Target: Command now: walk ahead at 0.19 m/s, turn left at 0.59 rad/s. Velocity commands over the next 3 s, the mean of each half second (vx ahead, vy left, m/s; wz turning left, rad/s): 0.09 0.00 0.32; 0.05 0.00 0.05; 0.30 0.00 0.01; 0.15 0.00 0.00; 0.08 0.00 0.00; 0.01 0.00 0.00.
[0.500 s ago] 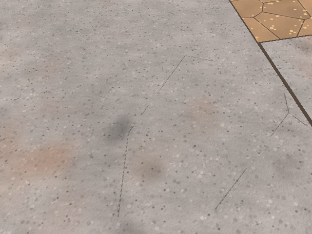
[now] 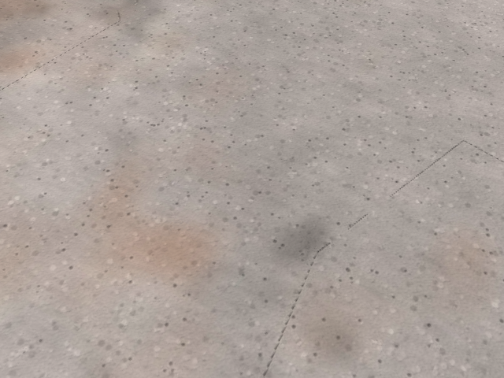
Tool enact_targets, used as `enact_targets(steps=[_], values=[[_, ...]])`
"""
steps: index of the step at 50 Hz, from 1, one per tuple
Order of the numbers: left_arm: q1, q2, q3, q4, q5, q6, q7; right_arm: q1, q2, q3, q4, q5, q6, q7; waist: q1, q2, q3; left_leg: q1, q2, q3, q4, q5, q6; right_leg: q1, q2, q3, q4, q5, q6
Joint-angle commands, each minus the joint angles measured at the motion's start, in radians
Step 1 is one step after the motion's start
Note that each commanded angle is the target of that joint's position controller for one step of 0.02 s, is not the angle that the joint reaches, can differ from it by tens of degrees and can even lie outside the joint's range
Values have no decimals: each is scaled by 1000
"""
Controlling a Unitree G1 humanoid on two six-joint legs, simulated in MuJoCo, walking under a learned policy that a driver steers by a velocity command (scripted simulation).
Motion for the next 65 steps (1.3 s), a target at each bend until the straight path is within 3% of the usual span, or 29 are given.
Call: enact_targets(steps=[1, 2, 5, 10, 15, 20, 22, 23, 24, 25, 26, 27, 29, 31, 35, 43, 44, 46, 48, 49, 50, 52, 56, 59, 60, 61, 62, 63, 65], values=[[17, 105, 19, -85, 25, 6, 3, 122, -120, -37, -27, 32, 9, -27, -35, 16, -175, 350, 300, -348, -235, 742, 187, -256, -36, 100, 28, 79, 7], [42, 102, 19, -78, 35, 27, 2, 108, -104, -30, -31, 27, 8, -25, -15, 16, -181, 298, 275, -326, -249, 726, 171, -205, -35, 101, -5, 85, 11], [55, 80, 15, -86, 28, 60, 1, 123, -145, -39, -32, 9, -7, -16, 5, 13, -210, 242, 243, -296, -258, 737, 156, -168, -9, 92, -85, 125, 17], [-41, 98, 18, -111, 24, 79, 5, 172, -134, -30, -22, 5, 1, -19, -33, 67, -190, 252, 232, -322, -310, 477, 111, -208, -5, 105, -215, 209, 9], [-105, 94, 15, -119, 15, 86, 8, 206, -124, -21, -4, -5, 10, -26, -63, 85, -148, 298, 246, -363, -331, 294, 101, -192, 9, 116, -360, 194, -3], [-94, 79, 6, -105, -1, 80, 19, 194, -117, -8, 14, -13, 18, -29, -67, 103, -128, 274, 245, -377, -281, 326, 110, -34, 58, 90, -544, 93, -30], [-55, 67, 1, -87, -6, 75, 26, 174, -114, -1, 24, -6, 22, -35, -42, 95, -125, 268, 235, -384, -241, 347, 91, 63, 76, 76, -718, 133, -46], [-19, 57, -3, -72, -3, 67, 30, 161, -108, 4, 27, 3, 24, -39, -17, 78, -122, 234, 219, -378, -217, 330, 58, 157, 68, 82, -879, 258, -54], [-8, 80, -2, -65, 10, 54, 34, 175, -79, 15, 27, 8, 19, -41, -26, 36, -137, 182, 193, -373, -199, 251, 9, 257, -4, 161, -959, 361, -66], [-3, 140, 1, -73, 28, 42, 38, 217, -31, 29, 23, 10, 14, -39, -61, -99, -171, 141, 123, -297, -105, 64, -33, 324, -180, 335, -997, 525, -105], [-102, 145, -3, -75, 14, 41, 26, 227, -37, 25, 46, 21, 24, -41, -103, -177, -105, 171, 27, -203, -156, -127, -51, 185, -231, 358, -956, 719, -190], [-135, 93, -16, -85, 10, 35, 16, 222, -60, 25, 69, 6, 29, -43, -97, -136, -116, 254, 52, -204, -181, -104, -59, 154, -203, 318, -951, 704, -192], [-116, 99, -18, -64, 9, 33, 10, 168, -76, 22, 84, 4, 27, -38, -71, -123, -106, 315, 72, -238, -246, 53, -62, 137, -98, 251, -954, 495, -121], [-75, 111, -16, -35, 0, 32, 16, 166, -91, 18, 109, 6, 24, -32, -57, -88, -90, 306, 100, -254, -250, 135, -60, 163, -54, 215, -956, 438, -98], [-48, 95, -19, 8, 0, 34, 16, 168, -61, 28, 171, 11, 20, -43, -45, -11, -81, 285, 109, -259, -283, 135, -66, 210, -46, 202, -938, 443, -103], [-41, 82, -29, 81, 4, 35, 16, 157, -54, 36, 256, 12, 22, -51, -41, 6, -68, 296, 121, -260, -298, 130, -68, 207, -34, 197, -948, 409, -103], [-29, 79, -31, 93, 6, 35, 15, 165, -48, 39, 267, 12, 23, -51, -38, 2, -88, 300, 112, -253, -299, 54, -64, 214, -26, 197, -962, 304, -105], [-5, 122, -13, 107, 9, 45, 11, 160, -65, 33, 268, 5, 28, -49, -26, -41, -56, 215, 53, -206, -212, -204, -42, 196, -19, 238, -981, -33, -140], [62, 147, 1, 126, 9, 54, 8, 117, -53, 33, 243, -9, 25, -36, 4, -111, 21, 50, 12, -140, -59, -317, -35, 186, -119, 400, -1083, -309, -219], [80, 155, 7, 138, 9, 53, 8, 102, -30, 40, 230, -18, 17, -28, 6, -139, 61, 3, 25, -87, 28, -269, -40, 180, -196, 485, -1133, -349, -263], [89, 143, 9, 143, 11, 47, 7, 81, -31, 40, 216, -22, 8, -22, 9, -122, 85, -37, 62, -81, 103, -242, -44, 169, -240, 530, -1163, -315, -290], [87, 144, 14, 144, 19, 28, 1, 75, -49, 32, 201, -19, -11, -12, -6, -82, 70, -103, 100, -95, 185, -258, -51, 219, -250, 517, -1166, -193, -301], [75, 142, 20, 148, 11, 3, -5, 62, -39, 26, 179, -4, -36, 5, -22, -99, 28, 27, 90, -37, 46, -192, -62, 196, -154, 339, -1118, 1, -249], [40, 138, 22, 141, 5, 1, -11, 220, -24, 18, 230, 2, -41, 0, -96, -66, 6, 375, 30, 24, -140, -80, -57, -23, -86, 236, -984, 16, -212], [32, 110, 13, 131, 12, -6, -13, 325, -57, 5, 260, -2, -47, -9, -137, -5, -25, 529, 67, -49, -187, -135, -47, -125, -45, 188, -857, 32, -187], [-3, 29, -11, 91, 7, -14, -23, 455, -151, -17, 278, -17, -56, -22, -189, 228, -73, 644, 316, -423, -381, -423, 13, -269, 74, 51, -519, 27, -133], [-31, 59, -2, 54, 18, -16, -28, 539, -211, -31, 314, -7, -47, -20, -186, 313, -63, 616, 466, -746, -509, -614, 109, -405, 140, 28, -284, -95, -133], [-64, 107, 10, 48, 35, -13, -33, 426, -154, -17, 286, -8, -42, -20, -122, 146, 21, 513, 452, -684, -488, -611, 115, -431, 57, 102, -166, -21, -149], [-34, 56, 0, 76, 21, -21, -51, 277, -88, 3, 230, -2, -58, -15, -47, 54, 42, 407, 356, -478, -490, -302, 71, -361, 0, 114, -180, 162, -135]])
Next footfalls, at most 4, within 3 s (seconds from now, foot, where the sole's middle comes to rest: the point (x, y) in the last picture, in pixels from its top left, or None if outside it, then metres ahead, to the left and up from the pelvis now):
0.48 right None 0.13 -0.14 -0.76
1.20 left None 0.20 0.10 -0.76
1.62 right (271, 359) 0.46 -0.01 -0.76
2.02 left None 0.38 0.16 -0.76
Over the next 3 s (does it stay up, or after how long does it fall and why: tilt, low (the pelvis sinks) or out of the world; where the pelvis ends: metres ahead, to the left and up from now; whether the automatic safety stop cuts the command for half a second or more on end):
stays up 0.43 0.05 0.02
